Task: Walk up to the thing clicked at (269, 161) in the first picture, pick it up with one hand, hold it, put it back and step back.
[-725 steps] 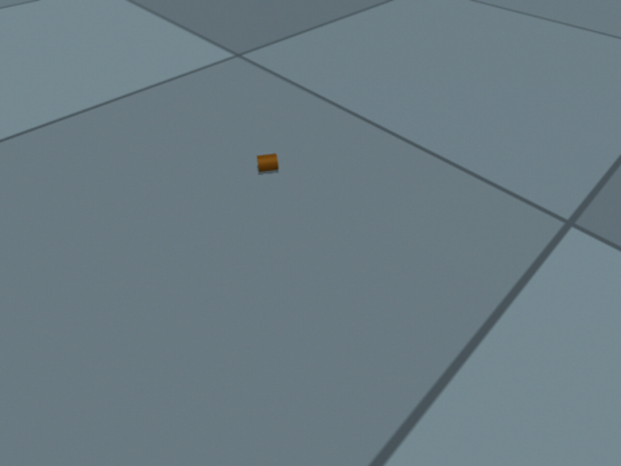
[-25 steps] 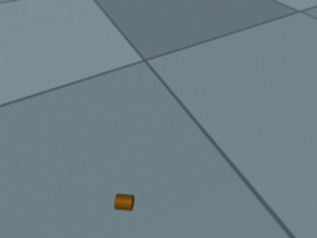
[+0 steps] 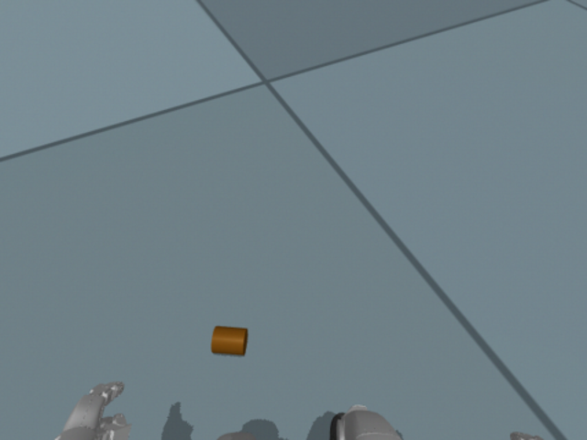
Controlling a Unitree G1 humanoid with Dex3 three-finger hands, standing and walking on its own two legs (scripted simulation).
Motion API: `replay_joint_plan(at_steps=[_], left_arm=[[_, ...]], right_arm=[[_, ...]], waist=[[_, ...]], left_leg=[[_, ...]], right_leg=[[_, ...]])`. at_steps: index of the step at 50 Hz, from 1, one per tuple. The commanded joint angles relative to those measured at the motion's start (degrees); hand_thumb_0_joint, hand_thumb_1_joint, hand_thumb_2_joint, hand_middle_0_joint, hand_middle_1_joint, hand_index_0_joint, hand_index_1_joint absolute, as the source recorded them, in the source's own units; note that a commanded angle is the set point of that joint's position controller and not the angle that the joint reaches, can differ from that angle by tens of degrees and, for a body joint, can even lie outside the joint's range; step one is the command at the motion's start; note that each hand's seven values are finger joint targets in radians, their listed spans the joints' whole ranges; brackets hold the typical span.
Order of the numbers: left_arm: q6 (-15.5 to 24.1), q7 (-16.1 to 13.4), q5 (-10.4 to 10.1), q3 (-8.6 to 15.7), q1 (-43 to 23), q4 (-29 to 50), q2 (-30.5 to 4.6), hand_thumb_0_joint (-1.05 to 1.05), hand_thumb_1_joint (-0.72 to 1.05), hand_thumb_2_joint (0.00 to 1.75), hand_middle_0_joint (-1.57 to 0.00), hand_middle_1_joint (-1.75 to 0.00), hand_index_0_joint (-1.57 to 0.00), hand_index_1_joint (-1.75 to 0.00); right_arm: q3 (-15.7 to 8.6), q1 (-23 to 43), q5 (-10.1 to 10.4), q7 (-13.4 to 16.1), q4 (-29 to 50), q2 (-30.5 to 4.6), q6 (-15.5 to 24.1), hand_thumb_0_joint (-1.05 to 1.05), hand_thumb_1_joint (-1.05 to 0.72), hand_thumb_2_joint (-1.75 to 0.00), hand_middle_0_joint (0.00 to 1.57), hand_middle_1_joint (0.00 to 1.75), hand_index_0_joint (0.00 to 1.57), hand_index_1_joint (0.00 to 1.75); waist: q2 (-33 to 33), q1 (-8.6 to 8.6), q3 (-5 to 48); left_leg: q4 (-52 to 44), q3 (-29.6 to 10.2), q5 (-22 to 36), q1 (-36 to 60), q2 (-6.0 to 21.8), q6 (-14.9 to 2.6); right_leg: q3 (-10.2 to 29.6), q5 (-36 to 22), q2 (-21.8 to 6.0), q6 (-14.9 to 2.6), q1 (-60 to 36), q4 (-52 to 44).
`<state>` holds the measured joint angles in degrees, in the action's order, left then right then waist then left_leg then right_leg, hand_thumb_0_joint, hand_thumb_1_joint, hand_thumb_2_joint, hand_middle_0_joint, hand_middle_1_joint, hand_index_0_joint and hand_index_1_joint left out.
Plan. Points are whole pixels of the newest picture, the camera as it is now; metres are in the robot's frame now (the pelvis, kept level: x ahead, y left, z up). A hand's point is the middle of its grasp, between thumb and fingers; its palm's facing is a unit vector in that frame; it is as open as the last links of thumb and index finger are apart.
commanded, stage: walk up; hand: left
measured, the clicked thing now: (230, 340) +0.45 +0.21 -0.71
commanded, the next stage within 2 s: none
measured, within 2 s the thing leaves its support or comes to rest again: neither
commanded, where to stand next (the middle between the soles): +0.06 -0.01 m, yaw -3 degrees
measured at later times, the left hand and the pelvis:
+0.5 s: hand out of the picture +0.10 +0.23 -0.11, palm faces -0.07 -0.91 -0.40, open 7.3 cm; pelvis +0.02 -0.04 +0.02, yaw -4 degrees
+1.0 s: hand out of the picture +0.11 +0.24 -0.14, palm faces -0.06 -0.90 -0.43, open 7.3 cm; pelvis +0.01 -0.03 +0.00, yaw -4 degrees
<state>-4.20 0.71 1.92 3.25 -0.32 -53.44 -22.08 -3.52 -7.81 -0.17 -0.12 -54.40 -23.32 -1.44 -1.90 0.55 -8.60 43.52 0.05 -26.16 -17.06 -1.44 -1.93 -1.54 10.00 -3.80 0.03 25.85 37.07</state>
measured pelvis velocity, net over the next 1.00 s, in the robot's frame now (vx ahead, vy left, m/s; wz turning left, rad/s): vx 0.01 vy -0.03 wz -0.07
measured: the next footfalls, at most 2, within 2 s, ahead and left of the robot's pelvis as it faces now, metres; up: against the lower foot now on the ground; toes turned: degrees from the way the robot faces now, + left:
right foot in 0.36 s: +0.01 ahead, -0.13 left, +0.00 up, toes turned -5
left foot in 0.74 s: +0.19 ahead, +0.07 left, +0.00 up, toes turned -4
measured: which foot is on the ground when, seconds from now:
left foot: down 0.00-0.40, up 0.42-0.72, down 0.74-1.00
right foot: down 0.00-0.04, up 0.06-0.34, down 0.36-0.78, up 0.80-1.00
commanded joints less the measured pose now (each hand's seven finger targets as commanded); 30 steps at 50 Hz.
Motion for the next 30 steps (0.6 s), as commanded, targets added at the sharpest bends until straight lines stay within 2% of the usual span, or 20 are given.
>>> replay_joint_plan(at_steps=[1,2,3,4,5,6,9,10,12,14,16,17,18,19,20,21,23,25,27,30], left_arm=[[0.7,-0.4,-0.7,1.8,1.3,5.8,-8.4,0.0,0.9,0.9,-0.2,-0.3,-0.2,-0.3],[0.5,-1.0,0.0,2.9,0.8,5.4,-11.1,0.0,0.9,0.9,-0.2,-0.3,-0.2,-0.3],[0.6,-1.1,0.0,3.3,0.3,4.1,-12.1,0.0,0.9,0.9,-0.2,-0.3,-0.2,-0.3],[0.7,-0.8,-0.7,3.7,3.1,3.4,-12.2,0.0,0.9,0.9,-0.2,-0.3,-0.2,-0.3],[1.0,-0.6,-1.3,3.5,5.8,2.6,-12.3,0.0,0.9,0.9,-0.2,-0.3,-0.2,-0.3],[1.5,-0.4,-1.2,3.2,6.8,2.8,-12.0,0.0,0.9,0.9,-0.2,-0.3,-0.2,-0.3],[3.2,0.6,0.0,2.6,2.2,4.7,-10.8,0.0,0.9,0.9,-0.2,-0.3,-0.2,-0.3],[3.6,0.9,0.3,2.6,1.4,5.8,-11.1,0.0,0.9,0.9,-0.2,-0.3,-0.2,-0.3],[4.4,1.2,0.3,2.7,1.2,6.4,-11.8,0.0,0.9,0.9,-0.2,-0.3,-0.2,-0.3],[5.5,1.5,0.1,2.8,3.0,6.3,-11.8,0.0,0.9,0.9,-0.2,-0.3,-0.2,-0.3],[6.4,1.7,-0.2,3.0,7.2,5.4,-10.9,0.0,0.9,0.9,-0.2,-0.3,-0.2,-0.3],[6.9,1.5,-0.3,3.1,11.3,4.2,-10.0,0.0,0.9,0.9,-0.2,-0.3,-0.2,-0.3],[7.4,1.2,-0.4,3.8,17.3,2.3,-10.6,0.0,0.9,0.9,-0.2,-0.3,-0.2,-0.3],[7.9,0.5,0.1,5.0,22.6,1.8,-15.0,0.0,0.9,0.9,-0.2,-0.3,-0.2,-0.3],[8.1,0.3,0.1,5.8,22.7,2.3,-20.0,0.0,0.9,0.9,-0.2,-0.3,-0.2,-0.3],[8.1,0.4,-0.3,5.8,21.1,4.1,-20.2,0.0,0.9,0.9,-0.2,-0.3,-0.2,-0.3],[8.4,0.1,-1.6,4.7,18.1,5.6,-15.9,0.0,0.9,0.9,-0.2,-0.3,-0.2,-0.3],[8.7,-0.5,-1.8,3.8,16.4,6.3,-14.0,0.0,0.9,0.9,-0.2,-0.3,-0.2,-0.3],[8.5,-0.9,-1.5,3.2,16.3,7.5,-12.7,0.0,0.9,0.9,-0.2,-0.3,-0.2,-0.3],[7.8,-1.8,-1.5,2.2,13.2,7.9,-11.4,0.0,0.9,0.9,-0.2,-0.3,-0.2,-0.3]], right_arm=[[-4.3,-5.4,-3.3,0.9,2.2,-16.7,2.0,0.0,-0.9,-0.9,0.2,0.3,0.2,0.3],[-4.7,-1.8,-3.0,1.0,4.4,-20.2,2.4,0.0,-0.9,-0.9,0.2,0.3,0.2,0.3],[-4.5,1.1,-3.0,1.2,5.0,-18.9,2.9,0.0,-0.9,-0.9,0.2,0.3,0.2,0.3],[-3.8,4.3,-2.8,1.6,5.4,-16.6,3.5,0.0,-0.9,-0.9,0.2,0.3,0.2,0.3],[-3.5,5.0,-2.9,1.8,5.7,-15.0,4.0,0.0,-0.9,-0.9,0.2,0.3,0.2,0.3],[-3.4,2.9,-2.6,1.8,5.7,-14.2,4.4,0.0,-0.9,-0.9,0.2,0.3,0.2,0.3],[-3.7,-6.5,-2.9,1.3,4.1,-14.0,5.2,0.0,-0.9,-0.9,0.2,0.3,0.2,0.3],[-4.5,-8.9,-2.9,1.0,4.2,-15.7,5.1,0.0,-0.9,-0.9,0.2,0.3,0.2,0.3],[-5.2,-11.8,-2.7,0.4,4.7,-17.0,4.9,0.0,-0.9,-0.9,0.2,0.3,0.2,0.3],[-5.3,-12.6,-2.5,-0.2,6.0,-16.9,4.6,0.0,-0.9,-0.9,0.2,0.3,0.2,0.3],[-5.1,-10.8,-2.2,-0.7,7.7,-16.4,4.3,0.0,-0.9,-0.9,0.2,0.3,0.2,0.3],[-4.6,-8.6,-1.8,-1.0,8.7,-15.6,4.0,0.0,-0.9,-0.9,0.2,0.3,0.2,0.3],[-3.8,-5.9,-1.4,-1.1,10.1,-13.3,3.7,0.0,-0.9,-0.9,0.2,0.3,0.2,0.3],[-2.3,-4.6,-0.3,-1.1,12.2,-8.9,3.8,0.0,-0.9,-0.9,0.2,0.3,0.2,0.3],[-2.0,-2.1,-0.1,-0.8,13.8,-8.6,3.6,0.0,-0.9,-0.9,0.2,0.3,0.2,0.3],[-2.8,-3.0,-0.8,-0.1,12.7,-11.2,3.5,0.0,-0.9,-0.9,0.2,0.3,0.2,0.3],[-2.7,-7.5,-0.1,-0.8,10.2,-11.4,3.6,0.0,-0.9,-0.9,0.2,0.3,0.2,0.3],[-2.4,-9.6,-0.4,-1.2,9.3,-10.5,3.7,0.0,-0.9,-0.9,0.2,0.3,0.2,0.3],[-2.0,-9.8,-0.4,-1.0,8.5,-9.5,3.1,0.0,-0.9,-0.9,0.2,0.3,0.2,0.3],[-1.3,-7.1,0.1,-0.6,7.7,-7.2,2.4,0.0,-0.9,-0.9,0.2,0.3,0.2,0.3]], waist=[[14.7,-0.65,7.9],[11.7,0.08,7.2],[8.9,-0.26,4.5],[7.0,-2.7,4.5],[6.4,-3.81,6.7],[7.9,-3.21,8.8],[9.5,2.74,10.3],[11.3,3.76,9.0],[11.7,4.73,6.9],[12.5,4.66,6.8],[12.4,2.55,7.3],[11.4,-0.03,8.0],[7.9,-3.64,9.9],[-4.6,-6.16,12.0],[-11.2,-6.46,6.9],[-4.6,-5.89,3.0],[-1.5,-2.48,1.5],[-5.0,-0.74,0.7],[-5.5,-1.14,0.5],[-7.2,-1.34,1.2]], left_leg=[[-29.0,-28.5,2.3,4.5,17.1,-4.21],[-30.4,-32.9,3.3,-5.5,22.8,-9.6],[-31.0,-31.1,4.1,-10.9,22.3,-10.32],[-27.5,-24.8,9.2,-6.8,19.5,-10.03],[-24.3,-19.1,14.5,-0.7,16.2,-8.39],[-22.3,-16.2,17.8,4.9,15.4,-7.71],[-22.0,-15.7,16.4,17.4,15.0,-7.68],[-22.5,-17.1,15.7,19.4,16.5,-9.0],[-24.0,-18.0,12.9,20.7,17.7,-10.58],[-23.7,-17.4,15.0,21.7,18.0,-11.59],[-21.6,-14.3,19.2,18.0,17.0,-10.88],[-17.8,-10.5,23.7,14.7,15.1,-9.25],[-10.8,-5.4,26.5,7.7,11.6,-6.27],[3.9,-0.5,20.3,-4.9,5.1,-2.29],[10.1,1.2,-3.7,-21.0,-1.4,-0.08],[15.4,-6.7,-5.3,-20.9,1.2,-0.14],[15.3,-9.8,1.2,-20.9,2.0,-0.12],[12.1,-8.1,6.2,-17.2,1.7,0.85],[8.9,-5.6,7.1,-11.5,0.7,2.2],[-0.1,-3.4,13.7,-3.4,1.1,2.12]], right_leg=[[5.4,19.6,5.9,-2.39,6.5,12.9],[12.4,23.0,5.9,-1.55,1.9,19.4],[14.1,21.5,6.3,-1.78,-1.9,23.6],[14.4,17.8,6.7,-1.6,-1.3,25.8],[13.4,15.3,6.6,-1.28,0.4,25.4],[11.3,14.8,5.9,-1.01,1.0,22.0],[7.4,17.2,5.0,0.35,2.6,9.1],[5.9,18.7,5.0,0.08,3.6,6.9],[4.2,21.7,4.9,-0.82,4.4,4.7],[2.4,22.4,4.3,-1.69,2.5,0.0],[0.6,18.1,4.4,-2.25,-4.9,-6.3],[-0.6,12.0,4.9,-2.72,-11.5,-13.5],[-0.5,5.7,4.9,-3.4,-23.7,-19.3],[15.7,8.5,-3.4,-5.28,-34.2,-23.9],[32.9,9.7,-14.9,-11.2,-36.2,-25.6],[33.6,8.5,-18.7,-14.72,-29.6,-24.5],[21.6,0.8,-12.1,-11.42,-30.6,-22.8],[11.9,-16.4,-8.4,-8.59,-26.2,-21.9],[7.0,-30.4,-7.7,-8.89,-20.8,-19.0],[2.7,-36.8,-5.9,-5.94,-15.6,-16.6]])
